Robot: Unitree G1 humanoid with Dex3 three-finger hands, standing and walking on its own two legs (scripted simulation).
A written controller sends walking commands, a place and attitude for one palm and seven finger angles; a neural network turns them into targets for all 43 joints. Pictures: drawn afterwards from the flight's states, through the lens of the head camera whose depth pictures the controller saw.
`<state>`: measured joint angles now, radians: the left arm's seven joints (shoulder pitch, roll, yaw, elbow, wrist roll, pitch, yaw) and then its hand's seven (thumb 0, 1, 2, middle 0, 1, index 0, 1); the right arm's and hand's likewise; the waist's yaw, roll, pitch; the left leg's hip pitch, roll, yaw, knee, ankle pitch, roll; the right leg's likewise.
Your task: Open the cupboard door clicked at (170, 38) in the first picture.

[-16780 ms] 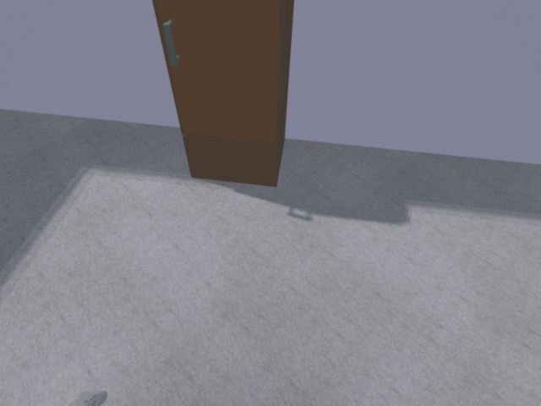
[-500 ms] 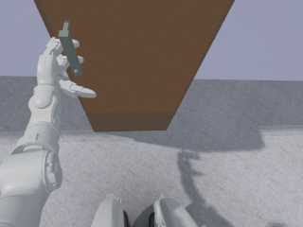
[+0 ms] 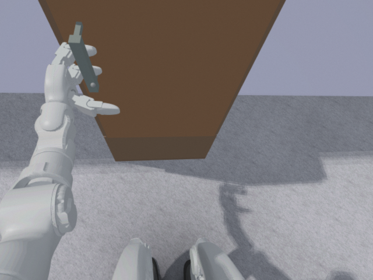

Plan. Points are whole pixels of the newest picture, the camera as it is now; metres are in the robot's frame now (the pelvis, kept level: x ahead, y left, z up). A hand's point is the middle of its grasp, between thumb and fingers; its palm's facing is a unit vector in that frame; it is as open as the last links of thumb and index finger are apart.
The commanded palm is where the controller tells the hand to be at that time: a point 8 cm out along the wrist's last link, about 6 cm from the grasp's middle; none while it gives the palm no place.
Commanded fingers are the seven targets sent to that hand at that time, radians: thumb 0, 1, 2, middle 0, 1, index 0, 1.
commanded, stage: close the thumb around the handle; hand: left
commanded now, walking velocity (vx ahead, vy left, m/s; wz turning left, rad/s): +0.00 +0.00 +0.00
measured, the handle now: (87, 60) +0.57 +0.17 +0.06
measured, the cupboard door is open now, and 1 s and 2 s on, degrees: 0 6 42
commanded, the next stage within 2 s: pull the door open along its arc in 0.56 s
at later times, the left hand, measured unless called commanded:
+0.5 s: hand (94, 85) +0.51 +0.15 +0.05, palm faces -0.04 -1.00 -0.02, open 5.9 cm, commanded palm +0.50 +0.20 +0.06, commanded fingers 0.00 0.90 0.90 -0.40 -1.35 -0.40 -1.35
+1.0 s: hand (99, 102) +0.47 +0.14 +0.05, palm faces -0.02 -1.00 +0.00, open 5.7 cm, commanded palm +0.41 +0.19 +0.06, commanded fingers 0.00 0.90 0.90 -0.40 -1.35 -0.40 -1.35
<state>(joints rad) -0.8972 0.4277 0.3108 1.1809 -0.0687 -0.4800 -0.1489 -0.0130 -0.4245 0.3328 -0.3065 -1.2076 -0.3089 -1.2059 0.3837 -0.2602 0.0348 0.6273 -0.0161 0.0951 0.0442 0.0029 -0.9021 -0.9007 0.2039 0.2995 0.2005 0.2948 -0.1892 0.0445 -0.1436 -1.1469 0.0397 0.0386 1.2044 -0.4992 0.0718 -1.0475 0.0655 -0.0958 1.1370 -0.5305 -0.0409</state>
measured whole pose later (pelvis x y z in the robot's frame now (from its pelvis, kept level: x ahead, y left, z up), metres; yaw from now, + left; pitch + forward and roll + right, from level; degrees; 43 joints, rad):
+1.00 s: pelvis +0.01 +0.00 +0.01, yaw -1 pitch +23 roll -3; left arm -0.63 0.31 0.25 0.92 -0.13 -0.45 -0.13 -0.01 0.74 0.77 -0.35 -1.34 -0.36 -1.35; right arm 0.39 -0.24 0.02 0.59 0.01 0.12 0.06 0.01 -0.90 -0.90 0.20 0.30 0.20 0.29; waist -0.15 0.04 -0.16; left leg -1.06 0.04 0.07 1.15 -0.50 0.07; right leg -0.97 0.07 -0.06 1.09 -0.53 -0.04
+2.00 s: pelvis +0.01 -0.07 +0.02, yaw +6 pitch +16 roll +2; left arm 0.18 -0.09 -0.24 0.18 0.09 -0.34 0.51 0.01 0.51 0.73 -0.36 -1.31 -0.40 -1.31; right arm 0.21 -0.20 0.01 0.55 -0.06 -0.04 0.03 0.01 -0.90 -0.90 0.20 0.30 0.20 0.29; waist -0.02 0.02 -0.19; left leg -0.90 0.00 -0.01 1.09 -0.47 -0.03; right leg -0.82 0.04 -0.13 1.12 -0.58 -0.13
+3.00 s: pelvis +0.00 -0.02 +0.00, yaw +4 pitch +16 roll -1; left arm 0.31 0.03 -0.32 0.00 0.00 -0.40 0.10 -0.01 -0.50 0.30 -0.16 -0.32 -0.15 -0.33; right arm 0.24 -0.23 0.01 0.41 -0.01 0.00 0.04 0.01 -0.90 -0.90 0.20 0.30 0.20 0.29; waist -0.02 0.05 -0.17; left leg -0.96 -0.01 0.03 1.19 -0.51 0.04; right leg -0.88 0.03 -0.10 1.19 -0.59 -0.07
